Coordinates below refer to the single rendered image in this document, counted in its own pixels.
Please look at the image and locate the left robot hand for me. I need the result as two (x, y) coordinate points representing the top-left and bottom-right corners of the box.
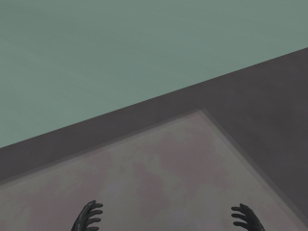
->
(71, 200), (103, 231)

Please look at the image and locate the right robot hand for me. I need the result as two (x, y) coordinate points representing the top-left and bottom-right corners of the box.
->
(231, 203), (266, 231)

